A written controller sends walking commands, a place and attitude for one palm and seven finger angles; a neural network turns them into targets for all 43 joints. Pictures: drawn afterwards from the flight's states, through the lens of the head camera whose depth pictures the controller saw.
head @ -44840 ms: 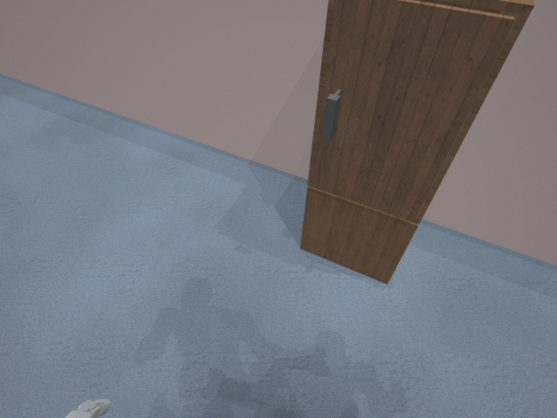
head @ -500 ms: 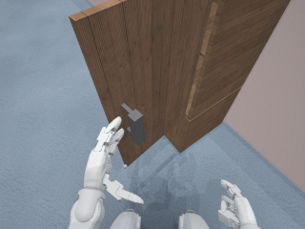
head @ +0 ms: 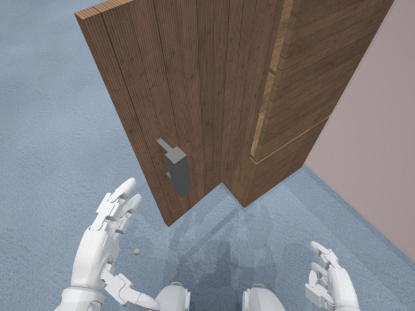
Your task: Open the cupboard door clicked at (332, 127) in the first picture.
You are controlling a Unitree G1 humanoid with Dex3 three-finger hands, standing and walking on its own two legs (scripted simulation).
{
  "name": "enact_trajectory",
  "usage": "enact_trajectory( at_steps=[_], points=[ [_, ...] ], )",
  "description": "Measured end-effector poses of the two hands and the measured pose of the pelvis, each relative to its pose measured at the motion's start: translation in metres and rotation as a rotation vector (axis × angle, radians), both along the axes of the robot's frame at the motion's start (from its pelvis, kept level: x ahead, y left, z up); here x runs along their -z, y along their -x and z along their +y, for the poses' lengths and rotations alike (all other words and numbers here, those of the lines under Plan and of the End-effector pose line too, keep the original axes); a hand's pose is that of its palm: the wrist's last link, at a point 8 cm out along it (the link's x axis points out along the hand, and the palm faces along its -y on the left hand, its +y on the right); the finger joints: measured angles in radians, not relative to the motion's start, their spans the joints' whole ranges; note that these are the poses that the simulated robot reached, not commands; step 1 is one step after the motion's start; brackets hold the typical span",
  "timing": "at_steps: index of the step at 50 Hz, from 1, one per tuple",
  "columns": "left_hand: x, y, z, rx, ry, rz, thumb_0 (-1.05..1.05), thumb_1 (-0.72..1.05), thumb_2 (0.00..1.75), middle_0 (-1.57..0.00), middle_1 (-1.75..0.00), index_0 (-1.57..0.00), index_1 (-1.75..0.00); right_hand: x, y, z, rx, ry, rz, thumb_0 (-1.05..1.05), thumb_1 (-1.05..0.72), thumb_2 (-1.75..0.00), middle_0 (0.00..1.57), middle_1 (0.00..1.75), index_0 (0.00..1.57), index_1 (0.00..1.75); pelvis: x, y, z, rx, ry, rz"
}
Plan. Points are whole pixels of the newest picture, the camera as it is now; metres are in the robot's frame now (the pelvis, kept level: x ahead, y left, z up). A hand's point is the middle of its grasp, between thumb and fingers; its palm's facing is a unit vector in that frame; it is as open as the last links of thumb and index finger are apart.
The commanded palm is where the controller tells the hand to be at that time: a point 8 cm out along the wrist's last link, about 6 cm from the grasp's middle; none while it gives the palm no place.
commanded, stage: slide the hand sideways off the handle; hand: left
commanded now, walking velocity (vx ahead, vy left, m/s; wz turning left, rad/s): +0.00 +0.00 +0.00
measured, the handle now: (172, 167) +0.37 +0.09 +0.06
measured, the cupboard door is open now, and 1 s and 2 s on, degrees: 98 98 98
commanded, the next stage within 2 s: draw the hand back to the body in 0.02 s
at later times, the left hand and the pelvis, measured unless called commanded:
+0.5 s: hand (92, 244) +0.20 +0.18 +0.12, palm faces -0.03 -1.00 -0.07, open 16.3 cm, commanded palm +0.17 +0.24 +0.13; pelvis +0.00 +0.01 +0.03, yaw +0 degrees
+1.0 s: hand (7, 213) +0.22 +0.25 +0.19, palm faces +0.30 -0.87 -0.39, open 13.0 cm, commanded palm +0.17 +0.29 +0.22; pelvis +0.03 +0.03 +0.09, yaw +0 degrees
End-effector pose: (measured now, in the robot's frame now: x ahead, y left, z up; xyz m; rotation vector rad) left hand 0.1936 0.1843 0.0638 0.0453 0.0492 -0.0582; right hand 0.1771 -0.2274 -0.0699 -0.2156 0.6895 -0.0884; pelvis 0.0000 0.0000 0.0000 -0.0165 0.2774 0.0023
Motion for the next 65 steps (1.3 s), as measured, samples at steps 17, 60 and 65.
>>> enact_trajectory(
  at_steps=[17, 60, 65],
  points=[
    [-0.035, 0.003, 0.024, -0.009, -0.022, -0.027, -0.01, -0.5, 0.3, -0.15, -0.3, -0.15, -0.3, -0.017, 0.009, 0.009, 0.037, -0.018, -0.022, 0.02, -0.9, -0.9, 0.2, 0.3, 0.2, 0.3, -0.014, 0.001, 0.005, -0.001, 0.011, -0.049],
    [-0.188, 0.007, 0.121, -0.428, -0.417, -0.132, 0.0, 0.39, 0.68, -0.19, -0.3, -0.19, -0.3, -0.096, -0.03, 0.041, -0.037, -0.008, -0.074, 0.02, -0.9, -0.9, 0.2, 0.3, 0.2, 0.3, -0.098, -0.034, 0.025, 0.015, 0.002, -0.325],
    [-0.205, 0.007, 0.127, -0.461, -0.441, -0.185, 0.01, 0.56, 0.76, -0.2, -0.3, -0.2, -0.3, -0.098, -0.032, 0.034, -0.034, 0.0, -0.069, 0.02, -0.9, -0.9, 0.2, 0.3, 0.2, 0.3, -0.101, -0.035, 0.022, 0.019, 0.001, -0.339]
  ],
)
